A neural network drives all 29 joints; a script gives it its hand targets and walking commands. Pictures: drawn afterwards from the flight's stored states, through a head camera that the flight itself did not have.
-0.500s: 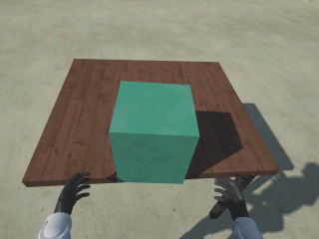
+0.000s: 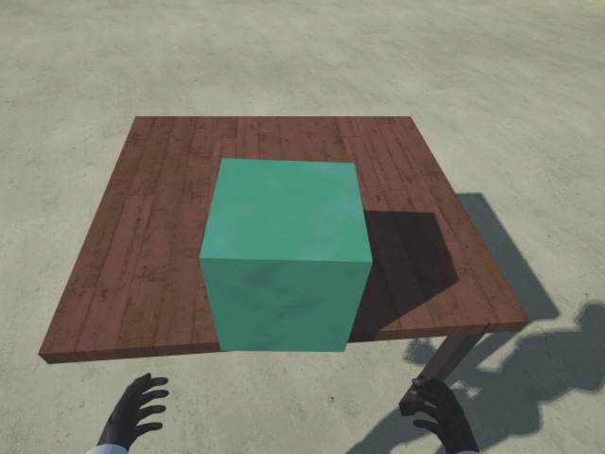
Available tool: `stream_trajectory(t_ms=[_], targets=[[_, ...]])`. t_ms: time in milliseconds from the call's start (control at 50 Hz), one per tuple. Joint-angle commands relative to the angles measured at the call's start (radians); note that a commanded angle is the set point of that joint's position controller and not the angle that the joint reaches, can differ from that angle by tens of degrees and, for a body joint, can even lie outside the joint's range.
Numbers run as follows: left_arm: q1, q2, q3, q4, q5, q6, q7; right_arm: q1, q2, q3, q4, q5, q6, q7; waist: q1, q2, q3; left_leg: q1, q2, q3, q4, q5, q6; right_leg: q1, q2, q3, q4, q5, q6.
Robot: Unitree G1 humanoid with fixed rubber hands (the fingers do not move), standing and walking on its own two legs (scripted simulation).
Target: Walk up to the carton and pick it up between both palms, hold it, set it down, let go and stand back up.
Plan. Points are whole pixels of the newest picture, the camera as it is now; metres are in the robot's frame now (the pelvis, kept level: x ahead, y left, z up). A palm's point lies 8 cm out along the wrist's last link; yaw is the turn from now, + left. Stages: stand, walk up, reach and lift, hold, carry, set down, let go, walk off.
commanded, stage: set down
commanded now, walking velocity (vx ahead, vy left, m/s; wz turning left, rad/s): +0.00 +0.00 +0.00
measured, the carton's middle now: (285, 259) +0.42 +0.04 +0.00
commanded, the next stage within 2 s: let go in 0.30 s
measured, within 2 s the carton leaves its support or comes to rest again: neither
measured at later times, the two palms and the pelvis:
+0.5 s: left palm (127, 452) +0.15 +0.23 -0.08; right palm out of the picture +0.15 -0.22 -0.08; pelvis -0.01 +0.00 +0.00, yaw +0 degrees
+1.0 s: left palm out of the picture +0.12 +0.25 -0.09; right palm out of the picture +0.11 -0.24 -0.10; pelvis -0.01 +0.01 -0.01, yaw +0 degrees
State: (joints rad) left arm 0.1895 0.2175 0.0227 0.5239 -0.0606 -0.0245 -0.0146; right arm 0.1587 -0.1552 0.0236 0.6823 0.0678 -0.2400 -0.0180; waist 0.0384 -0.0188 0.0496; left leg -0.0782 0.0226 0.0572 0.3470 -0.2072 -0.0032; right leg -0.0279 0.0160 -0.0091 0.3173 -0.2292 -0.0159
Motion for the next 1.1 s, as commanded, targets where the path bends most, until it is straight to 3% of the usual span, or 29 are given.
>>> stream_trajectory(t_ms=[0, 300, 600, 800, 820, 840, 900, 1080], targets=[[-0.080, 0.100, 0.033, -0.105, 0.016, -0.004, 0.001, -0.079, -0.096, -0.037, -0.099, -0.017, -0.017, 0.000, -0.007, 0.016, -0.080, 0.167, -0.023, 0.001, 0.013, 0.313, -0.022, -0.185, -0.007, 0.001, -0.082, 0.145, 0.001], [-0.079, 0.091, 0.028, -0.098, 0.059, 0.084, 0.014, -0.076, -0.114, -0.060, -0.051, -0.063, 0.013, 0.018, -0.022, 0.033, -0.069, 0.170, -0.023, 0.007, 0.025, 0.284, -0.029, -0.213, -0.005, -0.015, -0.064, 0.144, 0.000], [-0.089, 0.080, 0.013, -0.092, 0.062, 0.112, 0.017, -0.067, -0.133, -0.078, -0.036, -0.086, 0.006, 0.028, -0.029, 0.008, -0.069, 0.171, -0.019, 0.007, 0.034, 0.245, -0.024, -0.219, -0.006, -0.014, -0.046, 0.165, 0.007], [-0.097, 0.078, 0.011, -0.106, 0.066, 0.123, 0.024, -0.056, -0.138, -0.082, -0.055, -0.081, 0.017, 0.034, -0.025, 0.020, -0.057, 0.153, -0.019, 0.011, 0.036, 0.220, -0.028, -0.219, -0.009, -0.007, -0.036, 0.155, 0.005], [0.046, 0.144, 0.038, 0.002, 0.091, 0.040, 0.031, 0.058, -0.219, -0.090, 0.007, -0.077, 0.105, 0.000, -0.005, 0.079, -0.137, -0.037, 0.065, -0.079, 0.104, 0.378, 0.018, -0.107, -0.082, 0.067, 0.046, 0.250, 0.004], [0.074, 0.155, 0.041, 0.014, 0.084, 0.017, 0.027, 0.064, -0.217, -0.087, -0.012, -0.074, 0.139, -0.007, -0.012, 0.059, -0.132, -0.059, 0.079, -0.086, 0.089, 0.314, 0.024, -0.077, -0.108, 0.082, 0.049, 0.249, 0.007], [0.043, 0.147, 0.038, 0.015, 0.081, -0.020, 0.020, 0.060, -0.203, -0.079, -0.026, -0.079, 0.164, -0.007, -0.027, 0.022, -0.172, -0.019, 0.096, -0.100, 0.099, 0.346, 0.037, -0.080, -0.116, 0.092, 0.068, 0.326, 0.005], [0.078, 0.152, 0.024, 0.060, 0.074, -0.029, 0.019, 0.106, -0.222, -0.078, -0.004, -0.078, 0.182, 0.007, -0.041, 0.012, -0.030, -0.098, 0.090, -0.118, 0.066, 0.200, 0.028, -0.162, -0.112, 0.092, 0.033, 0.176, 0.005]])
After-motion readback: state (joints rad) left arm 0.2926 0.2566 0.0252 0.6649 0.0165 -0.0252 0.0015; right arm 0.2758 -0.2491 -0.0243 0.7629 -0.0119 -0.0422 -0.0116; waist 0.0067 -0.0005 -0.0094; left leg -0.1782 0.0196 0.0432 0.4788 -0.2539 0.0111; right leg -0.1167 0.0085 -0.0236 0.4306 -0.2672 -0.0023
